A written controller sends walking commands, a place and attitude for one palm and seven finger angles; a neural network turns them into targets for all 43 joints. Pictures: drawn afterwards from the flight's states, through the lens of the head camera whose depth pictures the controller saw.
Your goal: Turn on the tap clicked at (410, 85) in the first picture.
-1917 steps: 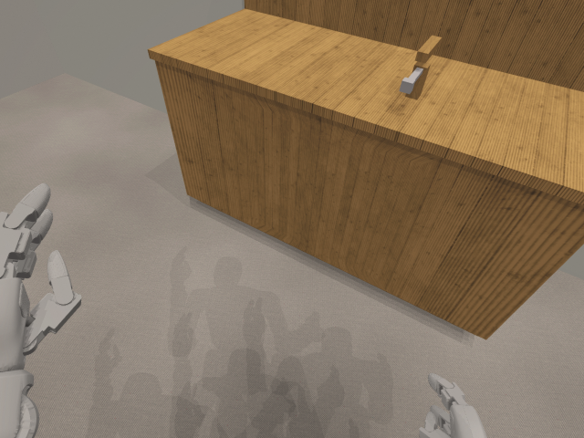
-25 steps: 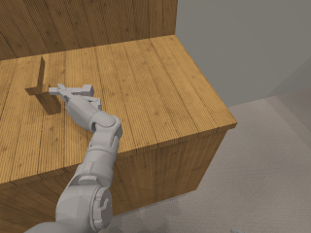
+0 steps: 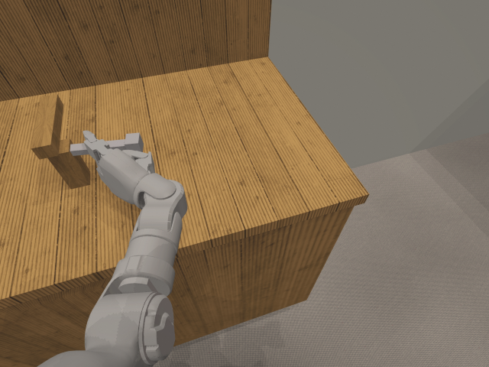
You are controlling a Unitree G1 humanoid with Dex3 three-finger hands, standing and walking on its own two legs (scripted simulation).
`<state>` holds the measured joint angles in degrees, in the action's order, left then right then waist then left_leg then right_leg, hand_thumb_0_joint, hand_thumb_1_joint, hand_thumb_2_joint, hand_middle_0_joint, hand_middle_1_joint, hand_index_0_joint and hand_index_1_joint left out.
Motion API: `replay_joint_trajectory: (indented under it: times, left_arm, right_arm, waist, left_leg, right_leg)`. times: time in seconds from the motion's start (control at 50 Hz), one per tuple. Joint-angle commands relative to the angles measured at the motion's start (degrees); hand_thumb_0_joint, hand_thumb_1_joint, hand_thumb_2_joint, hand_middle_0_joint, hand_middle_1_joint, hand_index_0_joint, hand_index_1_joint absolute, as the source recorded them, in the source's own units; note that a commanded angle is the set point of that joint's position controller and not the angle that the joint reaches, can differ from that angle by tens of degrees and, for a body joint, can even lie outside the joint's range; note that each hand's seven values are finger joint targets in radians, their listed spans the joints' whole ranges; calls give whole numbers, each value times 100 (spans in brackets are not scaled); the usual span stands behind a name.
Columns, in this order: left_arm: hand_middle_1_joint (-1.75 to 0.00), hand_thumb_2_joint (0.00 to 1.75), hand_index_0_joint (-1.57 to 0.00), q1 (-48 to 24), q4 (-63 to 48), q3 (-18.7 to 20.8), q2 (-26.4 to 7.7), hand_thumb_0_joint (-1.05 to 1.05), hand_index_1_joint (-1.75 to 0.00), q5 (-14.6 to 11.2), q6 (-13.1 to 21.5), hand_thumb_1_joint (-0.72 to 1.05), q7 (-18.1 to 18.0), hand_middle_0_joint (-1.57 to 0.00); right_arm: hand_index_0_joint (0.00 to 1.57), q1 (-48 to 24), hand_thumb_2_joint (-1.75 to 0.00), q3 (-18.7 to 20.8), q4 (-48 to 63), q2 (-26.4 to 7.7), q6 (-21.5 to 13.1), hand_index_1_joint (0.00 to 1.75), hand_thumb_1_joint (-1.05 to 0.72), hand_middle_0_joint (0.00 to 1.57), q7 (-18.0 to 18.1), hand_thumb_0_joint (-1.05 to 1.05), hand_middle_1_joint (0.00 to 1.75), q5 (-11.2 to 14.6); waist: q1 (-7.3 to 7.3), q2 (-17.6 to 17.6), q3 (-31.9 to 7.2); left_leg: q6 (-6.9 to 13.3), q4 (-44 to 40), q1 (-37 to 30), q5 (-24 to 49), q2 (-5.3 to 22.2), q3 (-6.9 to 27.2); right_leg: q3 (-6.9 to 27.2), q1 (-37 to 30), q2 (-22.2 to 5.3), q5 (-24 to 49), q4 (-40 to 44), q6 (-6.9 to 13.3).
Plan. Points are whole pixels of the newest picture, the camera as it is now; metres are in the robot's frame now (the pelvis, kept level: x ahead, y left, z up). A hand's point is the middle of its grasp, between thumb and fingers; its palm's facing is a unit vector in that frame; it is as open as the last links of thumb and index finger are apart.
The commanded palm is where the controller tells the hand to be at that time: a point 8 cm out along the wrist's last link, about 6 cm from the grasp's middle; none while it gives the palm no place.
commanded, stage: lift the hand up off the lever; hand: left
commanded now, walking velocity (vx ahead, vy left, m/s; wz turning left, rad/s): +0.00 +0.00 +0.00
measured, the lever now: (134, 144) +0.48 +0.20 +0.10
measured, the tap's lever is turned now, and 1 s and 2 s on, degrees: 80 80 80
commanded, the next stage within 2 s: none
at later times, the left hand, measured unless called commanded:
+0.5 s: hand (152, 155) +0.43 +0.15 +0.12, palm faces +0.77 -0.62 -0.12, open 7.8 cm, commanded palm +0.37 +0.17 +0.13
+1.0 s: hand (140, 152) +0.42 +0.16 +0.14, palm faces +0.79 -0.61 -0.11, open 7.8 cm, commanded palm +0.37 +0.18 +0.15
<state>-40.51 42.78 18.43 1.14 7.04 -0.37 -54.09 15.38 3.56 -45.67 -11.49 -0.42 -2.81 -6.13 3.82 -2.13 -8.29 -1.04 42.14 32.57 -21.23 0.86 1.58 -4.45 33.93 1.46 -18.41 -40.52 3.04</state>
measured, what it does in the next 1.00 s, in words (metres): stands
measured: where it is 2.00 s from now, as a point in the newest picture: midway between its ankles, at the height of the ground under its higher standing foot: outside the picture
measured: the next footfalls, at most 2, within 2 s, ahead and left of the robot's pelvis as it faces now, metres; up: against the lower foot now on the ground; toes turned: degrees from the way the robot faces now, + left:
none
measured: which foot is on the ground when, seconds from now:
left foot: down 0.00-1.00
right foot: down 0.00-1.00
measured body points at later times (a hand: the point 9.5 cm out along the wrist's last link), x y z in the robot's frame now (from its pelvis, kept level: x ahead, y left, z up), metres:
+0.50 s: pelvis +0.00 +0.00 +0.01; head +0.02 -0.02 +0.46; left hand +0.38 +0.18 +0.13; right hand +0.14 -0.24 -0.12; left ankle -0.01 +0.13 -0.71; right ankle +0.01 -0.09 -0.71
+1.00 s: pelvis -0.01 -0.01 +0.01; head +0.00 -0.03 +0.46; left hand +0.37 +0.19 +0.15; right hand +0.14 -0.25 -0.11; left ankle -0.01 +0.13 -0.71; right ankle +0.01 -0.09 -0.71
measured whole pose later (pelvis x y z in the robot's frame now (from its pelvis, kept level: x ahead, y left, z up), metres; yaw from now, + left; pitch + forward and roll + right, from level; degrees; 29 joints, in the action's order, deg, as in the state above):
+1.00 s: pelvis -0.01 -0.01 +0.01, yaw +1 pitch +6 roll +0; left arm -38.3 33.8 14.5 2.6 4.4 -10.7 -51.8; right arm 9.4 2.5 -45.9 -11.6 0.2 0.0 -3.9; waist 0.8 -2.1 -6.3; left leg -1.8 35.1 23.5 -17.7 0.7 2.8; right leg -5.6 24.9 1.4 -16.1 -34.6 3.8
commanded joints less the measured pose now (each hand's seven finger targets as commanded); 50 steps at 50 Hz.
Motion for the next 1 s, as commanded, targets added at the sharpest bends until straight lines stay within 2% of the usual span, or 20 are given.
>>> replay_joint_trajectory:
  times: [0.0,0.04,0.08,0.14,0.18,0.24,0.28,0.32,0.34,0.4,0.44,0.48,0.64,0.66,0.7,0.74,0.76,0.82,0.84,0.98]
  left_arm:
    - [-15,90,-15,-2711,-1255,-504,-461,0,-15,173,189,90,-35,-15]
    - [-15,90,-15,-2650,-1337,-213,-744,0,-15,187,165,90,-86,-15]
    - [-15,90,-15,-2563,-1402,-414,-529,0,-15,203,106,90,-69,-15]
    - [-15,90,-15,-2439,-1417,-342,-611,0,-15,244,4,90,-59,-15]
    - [-15,90,-15,-2471,-1528,-640,-288,0,-15,204,-58,90,-28,-15]
    - [-15,90,-15,-2406,-1570,-460,-473,0,-15,161,-143,90,-32,-15]
    - [-15,90,-15,-2408,-1735,-742,-197,0,-15,157,-192,90,-2,-15]
    - [-15,90,-15,-2477,-1828,-754,-208,0,-15,160,-238,90,-14,-15]
    - [-15,90,-15,-2348,-1862,-618,-336,0,-15,169,-262,90,-19,-15]
    - [-15,90,-15,-2454,-1974,-868,-106,0,-15,157,-347,90,1,-15]
    - [-15,90,-15,-2377,-2002,-685,-295,0,-15,162,-414,90,-25,-15]
    - [-15,90,-15,-2373,-2067,-885,-68,0,-15,155,-463,90,-18,-15]
    - [-15,90,-15,-2068,-2227,-531,-454,0,-15,101,-673,90,11,-15]
    - [-15,90,-15,-2080,-2256,-693,-296,0,-15,81,-692,90,38,-15]
    - [-15,90,-15,-2271,-2157,-702,-335,0,-15,77,-714,90,51,-15]
    - [-15,90,-15,-2304,-2302,-562,-533,0,-15,62,-690,90,68,-15]
    - [-15,90,-15,-2304,-2325,-736,-348,0,-15,45,-688,90,101,-15]
    - [-15,90,-15,-2309,-2202,-767,-341,0,-15,3,-719,90,155,-15]
    - [-15,90,-15,-2240,-2105,-527,-582,0,-15,-15,-728,90,153,-15]
    - [-15,90,-15,-2662,-2036,-674,-524,0,-15,-54,-704,90,203,-15]
  right_arm:
    - [20,-250,-90,161,619,-692,-263,30,-90,20,69,0,30,52]
    - [20,-267,-90,164,595,-716,-266,30,-90,20,92,0,30,35]
    - [20,-312,-90,142,645,-661,-244,30,-90,20,68,0,30,44]
    - [20,-374,-90,158,646,-684,-212,30,-90,20,89,0,30,48]
    - [20,-417,-90,131,696,-638,-208,30,-90,20,69,0,30,60]
    - [20,-493,-90,140,681,-668,-178,30,-90,20,117,0,30,79]
    - [20,-553,-90,119,724,-606,-172,30,-90,20,97,0,30,96]
    - [20,-576,-90,117,715,-610,-165,30,-90,20,102,0,30,86]
    - [20,-590,-90,130,705,-621,-157,30,-90,20,125,0,30,90]
    - [20,-673,-90,103,726,-585,-140,30,-90,20,125,0,30,104]
    - [20,-746,-90,106,718,-602,-130,30,-90,20,152,0,30,112]
    - [20,-765,-90,93,734,-559,-133,30,-90,20,143,0,30,112]
    - [20,-960,-90,65,781,-562,-77,30,-90,20,238,0,30,164]
    - [20,-1001,-90,48,798,-539,-75,30,-90,20,237,0,30,178]
    - [20,-1013,-90,30,754,-547,-95,30,-90,20,258,0,30,189]
    - [20,-1049,-90,38,762,-569,-115,30,-90,20,293,0,30,200]
    - [20,-1066,-90,33,780,-540,-133,30,-90,20,291,0,30,214]
    - [20,-1068,-90,20,751,-549,-161,30,-90,20,305,0,30,225]
    - [20,-1072,-90,29,722,-587,-156,30,-90,20,331,0,30,231]
    - [20,-1118,-90,10,681,-582,-211,30,-90,20,355,0,30,263]
  waist:
    - [67,439,-1706]
    - [-57,327,-1784]
    - [-53,387,-1820]
    - [-103,388,-1741]
    - [-59,405,-1716]
    - [-107,518,-1710]
    - [-111,361,-1726]
    - [-90,425,-1766]
    - [-168,470,-1769]
    - [-111,474,-1682]
    - [-192,378,-1705]
    - [-171,458,-1701]
    - [-320,657,-1636]
    - [-279,562,-1578]
    - [-207,705,-1402]
    - [-264,647,-1516]
    - [-239,586,-1468]
    - [-208,613,-1353]
    - [-252,624,-1362]
    - [-168,615,-1244]
  left_leg:
    - [81,-485,-645,1525,-99,-160]
    - [68,-513,-657,1580,-125,-149]
    - [59,-512,-701,1722,-126,-185]
    - [38,-551,-736,1783,-106,-161]
    - [39,-554,-838,1881,-101,-176]
    - [37,-594,-844,1856,-107,-162]
    - [8,-607,-954,1966,-105,-164]
    - [16,-594,-1001,1997,-104,-188]
    - [0,-624,-1003,2045,-102,-151]
    - [-2,-639,-1035,2029,-100,-164]
    - [-4,-673,-1043,1987,-116,-148]
    - [-19,-673,-1125,2113,-103,-156]
    - [50,-822,-975,1859,-157,-195]
    - [59,-830,-1006,1793,-164,-223]
    - [89,-854,-959,1559,-172,-216]
    - [97,-903,-1002,1526,-182,-194]
    - [98,-915,-1057,1548,-178,-217]
    - [110,-925,-1029,1410,-197,-227]
    - [117,-962,-1000,1335,-211,-201]
    - [133,-1037,-1067,1083,-202,-198]
  right_leg:
    - [132,-1375,-101,1279,635,-169]
    - [142,-1485,-98,1332,628,-149]
    - [130,-1561,-119,1509,608,-150]
    - [118,-1596,-120,1559,627,-136]
    - [102,-1583,-126,1647,632,-139]
    - [122,-1687,-136,1656,695,-151]
    - [101,-1684,-141,1711,667,-128]
    - [115,-1724,-157,1796,698,-149]
    - [96,-1799,-140,1808,697,-130]
    - [107,-1784,-169,1827,720,-139]
    - [112,-1836,-170,1763,756,-124]
    - [91,-1851,-170,1868,738,-125]
    - [192,-2224,-253,1942,934,-186]
    - [206,-2157,-262,1834,965,-189]
    - [247,-2066,-281,1572,1084,-224]
    - [259,-2154,-263,1475,1113,-206]
    - [266,-2133,-271,1519,1119,-212]
    - [295,-2083,-290,1397,1196,-240]
    - [287,-2112,-274,1227,1231,-230]
    - [310,-1942,-268,745,1364,-236]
